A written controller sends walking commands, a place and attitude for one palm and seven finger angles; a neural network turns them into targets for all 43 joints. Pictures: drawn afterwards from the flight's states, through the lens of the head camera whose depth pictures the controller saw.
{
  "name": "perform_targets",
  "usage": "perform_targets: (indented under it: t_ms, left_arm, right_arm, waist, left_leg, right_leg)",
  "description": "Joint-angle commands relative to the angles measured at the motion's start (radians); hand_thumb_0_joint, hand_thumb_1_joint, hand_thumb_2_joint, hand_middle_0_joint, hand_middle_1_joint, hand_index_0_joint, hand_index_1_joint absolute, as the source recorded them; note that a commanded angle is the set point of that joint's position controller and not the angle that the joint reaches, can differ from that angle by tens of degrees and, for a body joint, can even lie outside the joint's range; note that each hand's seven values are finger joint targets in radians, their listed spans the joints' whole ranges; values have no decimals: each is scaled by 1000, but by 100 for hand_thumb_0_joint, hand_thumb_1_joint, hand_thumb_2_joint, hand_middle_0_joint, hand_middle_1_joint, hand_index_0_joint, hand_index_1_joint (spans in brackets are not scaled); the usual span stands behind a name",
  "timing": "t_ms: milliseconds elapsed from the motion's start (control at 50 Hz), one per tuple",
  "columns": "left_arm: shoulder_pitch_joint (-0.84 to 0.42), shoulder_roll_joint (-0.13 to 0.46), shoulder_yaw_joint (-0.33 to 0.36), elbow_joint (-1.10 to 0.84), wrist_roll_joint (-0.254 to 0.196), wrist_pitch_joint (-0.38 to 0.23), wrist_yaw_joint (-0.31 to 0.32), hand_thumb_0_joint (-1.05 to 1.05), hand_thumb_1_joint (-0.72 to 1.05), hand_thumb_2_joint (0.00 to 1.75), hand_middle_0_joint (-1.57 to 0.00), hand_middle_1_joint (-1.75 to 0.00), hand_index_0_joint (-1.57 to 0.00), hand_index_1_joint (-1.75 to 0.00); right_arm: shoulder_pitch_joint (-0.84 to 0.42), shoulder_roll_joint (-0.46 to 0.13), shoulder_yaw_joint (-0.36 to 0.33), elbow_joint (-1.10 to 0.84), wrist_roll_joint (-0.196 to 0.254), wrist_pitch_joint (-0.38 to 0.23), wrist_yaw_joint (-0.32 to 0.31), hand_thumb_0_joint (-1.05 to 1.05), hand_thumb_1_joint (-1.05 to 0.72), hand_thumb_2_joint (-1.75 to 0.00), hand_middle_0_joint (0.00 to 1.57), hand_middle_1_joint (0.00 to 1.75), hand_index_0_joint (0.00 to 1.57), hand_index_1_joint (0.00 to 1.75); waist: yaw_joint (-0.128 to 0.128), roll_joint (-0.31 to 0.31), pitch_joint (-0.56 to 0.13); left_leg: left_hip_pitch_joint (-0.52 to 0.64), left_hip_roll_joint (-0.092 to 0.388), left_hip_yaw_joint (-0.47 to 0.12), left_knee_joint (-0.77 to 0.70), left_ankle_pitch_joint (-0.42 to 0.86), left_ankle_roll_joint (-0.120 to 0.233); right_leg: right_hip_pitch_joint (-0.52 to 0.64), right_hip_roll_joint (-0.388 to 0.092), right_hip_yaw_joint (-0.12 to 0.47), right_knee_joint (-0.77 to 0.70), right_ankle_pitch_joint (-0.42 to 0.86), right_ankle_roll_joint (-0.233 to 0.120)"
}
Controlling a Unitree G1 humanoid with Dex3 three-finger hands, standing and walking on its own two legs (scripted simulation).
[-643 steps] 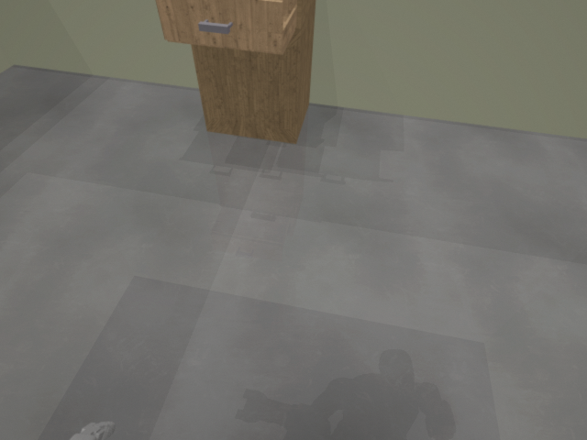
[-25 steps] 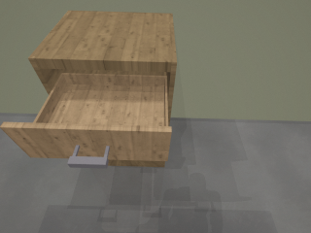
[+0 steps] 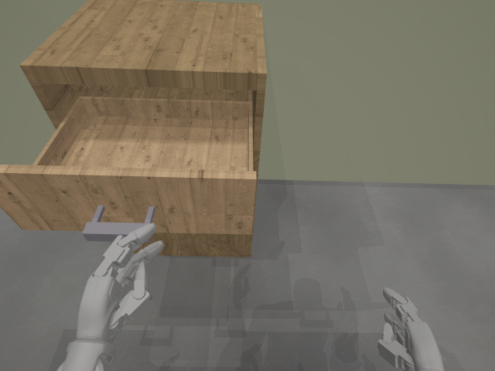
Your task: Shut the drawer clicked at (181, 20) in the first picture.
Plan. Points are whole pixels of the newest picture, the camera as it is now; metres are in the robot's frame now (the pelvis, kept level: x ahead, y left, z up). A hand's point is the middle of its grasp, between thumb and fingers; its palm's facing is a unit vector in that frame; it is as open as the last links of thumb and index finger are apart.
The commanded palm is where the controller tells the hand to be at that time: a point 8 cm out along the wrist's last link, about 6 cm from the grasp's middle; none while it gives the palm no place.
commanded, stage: raise the hand and make a fist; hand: left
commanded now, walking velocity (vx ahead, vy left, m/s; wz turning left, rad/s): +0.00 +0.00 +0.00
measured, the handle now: (122, 221) +0.38 +0.25 +0.00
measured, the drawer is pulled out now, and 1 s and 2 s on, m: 0.28 0.28 0.28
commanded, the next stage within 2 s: bring the fist close to the handle in 1.58 s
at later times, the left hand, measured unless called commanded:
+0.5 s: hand (122, 304) +0.21 +0.19 +0.04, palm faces +0.01 -1.00 -0.05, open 3.9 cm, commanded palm +0.17 +0.24 +0.05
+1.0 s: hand (110, 301) +0.20 +0.19 +0.08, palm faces +0.03 -1.00 -0.06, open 3.1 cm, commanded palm +0.16 +0.25 +0.09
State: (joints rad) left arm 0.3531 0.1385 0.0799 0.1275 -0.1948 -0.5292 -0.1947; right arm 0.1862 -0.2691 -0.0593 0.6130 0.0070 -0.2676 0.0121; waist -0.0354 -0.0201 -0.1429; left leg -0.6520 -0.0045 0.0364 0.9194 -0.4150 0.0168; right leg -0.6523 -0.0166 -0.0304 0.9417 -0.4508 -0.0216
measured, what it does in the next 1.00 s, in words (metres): stands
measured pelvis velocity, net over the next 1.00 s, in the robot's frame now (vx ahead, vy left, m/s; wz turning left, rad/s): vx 0.02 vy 0.01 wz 0.03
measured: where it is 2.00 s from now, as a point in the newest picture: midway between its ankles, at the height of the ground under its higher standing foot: outside the picture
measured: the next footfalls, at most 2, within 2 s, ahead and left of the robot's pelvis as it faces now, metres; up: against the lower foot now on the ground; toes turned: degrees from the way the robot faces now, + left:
none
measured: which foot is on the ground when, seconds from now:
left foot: down 0.00-1.00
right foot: down 0.00-1.00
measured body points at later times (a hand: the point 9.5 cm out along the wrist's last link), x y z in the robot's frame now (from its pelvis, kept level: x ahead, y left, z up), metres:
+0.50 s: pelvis +0.00 -0.01 -0.01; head +0.05 -0.02 +0.44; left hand +0.21 +0.24 +0.05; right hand +0.16 -0.24 -0.11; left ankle +0.02 +0.11 -0.69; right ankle +0.01 -0.11 -0.69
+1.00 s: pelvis +0.02 +0.01 +0.00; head +0.04 +0.01 +0.45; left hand +0.20 +0.24 +0.09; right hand +0.23 -0.19 -0.05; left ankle +0.02 +0.11 -0.69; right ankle +0.01 -0.11 -0.69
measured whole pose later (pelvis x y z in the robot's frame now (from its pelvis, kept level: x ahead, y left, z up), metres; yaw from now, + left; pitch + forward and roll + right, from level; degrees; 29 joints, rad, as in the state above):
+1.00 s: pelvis +0.02 +0.01 +0.00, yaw +2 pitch +8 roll -2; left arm 0.54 0.22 0.10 -0.26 -0.22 -0.26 -0.19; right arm 0.21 -0.20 0.04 0.49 0.04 -0.21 -0.03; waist 0.01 0.04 -0.12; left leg -0.63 0.00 -0.01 0.96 -0.47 0.03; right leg -0.58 -0.01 -0.08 0.90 -0.47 0.00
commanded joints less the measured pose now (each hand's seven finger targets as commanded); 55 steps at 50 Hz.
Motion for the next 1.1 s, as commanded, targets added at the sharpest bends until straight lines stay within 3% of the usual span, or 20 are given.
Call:
perform_targets:
  t_ms: [0,40,100,140,180,200,240,300,320,360,420,500,540,580,680,720,760,900,920,1080]
  left_arm:
    - [208,153,129,-171,-45,-7,-73,0,90,90,-54,-67,-54,-67]
    - [75,198,162,-350,-55,19,-28,0,90,90,-58,-71,-58,-71]
    - [13,196,157,-510,-54,-18,22,0,90,90,-64,-78,-64,-78]
    - [-99,196,118,-534,-50,-57,2,0,90,90,-68,-82,-68,-82]
    - [-85,183,83,-460,-64,-66,-55,0,90,90,-72,-86,-72,-86]
    - [-86,191,84,-407,-77,-51,-88,0,90,90,-74,-88,-74,-88]
    - [-107,225,100,-331,-96,4,-153,0,90,90,-78,-93,-78,-93]
    - [-32,254,167,-298,-128,123,-189,0,90,90,-84,-99,-84,-99]
    - [-6,282,219,-264,-136,158,-178,0,90,90,-86,-101,-86,-101]
    - [55,265,249,-323,-145,186,-148,0,90,90,-90,-106,-90,-106]
    - [111,256,274,-330,-136,180,-85,0,90,90,-96,-112,-96,-112]
    - [139,185,175,-389,-104,125,-53,0,90,90,-104,-121,-104,-121]
    - [164,175,151,-414,-97,105,-47,0,90,90,-108,-125,-108,-125]
    - [198,188,154,-461,-89,91,-41,0,90,90,-112,-130,-112,-130]
    - [157,182,116,-544,-70,79,-5,0,90,90,-122,-140,-122,-140]
    - [155,200,130,-544,-58,86,13,0,90,90,-126,-145,-126,-145]
    - [172,175,101,-561,-55,103,11,0,90,90,-130,-149,-130,-149]
    - [181,152,64,-598,-47,196,7,0,90,90,-140,-160,-140,-160]
    - [183,182,96,-581,-41,208,15,0,90,90,-140,-160,-140,-160]
    - [184,174,100,-642,-57,226,8,0,90,90,-140,-160,-140,-160]
  right_arm:
    - [-131,-100,-26,-291,25,11,-2,0,-90,-90,20,30,20,30]
    - [-97,-94,-26,-314,26,29,-22,0,-90,-90,20,30,20,30]
    - [-18,-67,-16,-293,19,30,-43,0,-90,-90,20,30,20,30]
    - [-6,-74,-3,-259,12,16,-57,0,-90,-90,20,30,20,30]
    - [-6,-83,10,-227,15,-9,-64,0,-90,-90,20,30,20,30]
    - [-9,-88,14,-218,21,-20,-69,0,-90,-90,20,30,20,30]
    - [-15,-100,22,-204,33,-31,-81,0,-90,-90,20,30,20,30]
    - [-24,-100,21,-218,44,-36,-91,0,-90,-90,20,30,20,30]
    - [-39,-94,20,-211,44,-32,-93,0,-90,-90,20,30,20,30]
    - [-42,-75,16,-219,40,-29,-91,0,-90,-90,20,30,20,30]
    - [-58,-60,10,-205,33,-26,-85,0,-90,-90,20,30,20,30]
    - [-38,-66,4,-213,28,-38,-72,0,-90,-90,20,30,20,30]
    - [-34,-74,0,-216,28,-43,-69,0,-90,-90,20,30,20,30]
    - [-23,-78,-4,-221,28,-48,-66,0,-90,-90,20,30,20,30]
    - [-8,-82,4,-228,28,-41,-64,0,-90,-90,20,30,20,30]
    - [-10,-86,4,-226,29,-31,-67,0,-90,-90,20,30,20,30]
    - [-5,-81,9,-242,31,-24,-63,0,-90,-90,20,30,20,30]
    - [-10,-73,28,-270,35,2,-56,0,-90,-90,20,30,20,30]
    - [-18,-74,29,-265,35,9,-57,0,-90,-90,20,30,20,30]
    - [-19,-68,42,-272,35,2,-55,0,-90,-90,20,30,20,30]
  waist:
    - [116,12,-88]
    - [88,68,-131]
    - [32,111,-182]
    - [-21,90,-153]
    - [-39,100,-116]
    - [-46,61,-101]
    - [-38,53,-109]
    - [16,35,-183]
    - [32,5,-183]
    - [64,8,-228]
    - [73,-36,-177]
    - [47,4,-112]
    - [40,-11,-115]
    - [47,41,-151]
    - [28,76,-127]
    - [28,53,-118]
    - [32,95,-123]
    - [34,98,-97]
    - [38,79,-78]
    - [46,73,-79]
  left_leg:
    - [-116,-45,24,-13,47,-8]
    - [-92,-28,-4,1,28,0]
    - [-45,-7,-25,57,113,12]
    - [-55,5,-49,93,110,18]
    - [-82,8,-59,108,82,16]
    - [-108,8,-61,113,55,16]
    - [-130,6,-60,118,42,18]
    - [-99,-3,-58,68,79,18]
    - [-98,-3,-62,60,100,17]
    - [-59,-5,-61,20,156,13]
    - [-40,-1,-68,-19,190,7]
    - [4,-1,-60,-53,175,9]
    - [18,0,-63,-58,170,12]
    - [48,-1,-59,-65,185,11]
    - [86,8,-76,-88,172,6]
    - [93,12,-82,-93,173,8]
    - [118,14,-83,-105,192,4]
    - [159,20,-90,-139,246,-4]
    - [150,21,-93,-143,240,-2]
    - [185,20,-95,-170,252,-8]
  right_leg:
    - [35,2,37,-72,41,-13]
    - [4,11,52,-75,-9,-12]
    - [6,15,71,-75,107,-5]
    - [-55,22,74,-70,108,0]
    - [-81,22,72,-78,74,2]
    - [-77,19,85,-99,34,8]
    - [-45,8,117,-133,-12,15]
    - [67,-8,120,-173,6,24]
    - [101,-10,123,-179,37,29]
    - [160,-16,93,-165,132,31]
    - [166,-8,53,-151,210,30]
    - [84,8,0,-138,169,19]
    - [77,12,-8,-136,161,17]
    - [86,12,-20,-126,175,11]
    - [54,23,-44,-116,149,4]
    - [56,28,-46,-121,150,3]
    - [62,29,-51,-121,167,1]
    - [108,32,-64,-145,224,2]
    - [114,33,-63,-152,222,0]
    - [149,33,-68,-175,233,0]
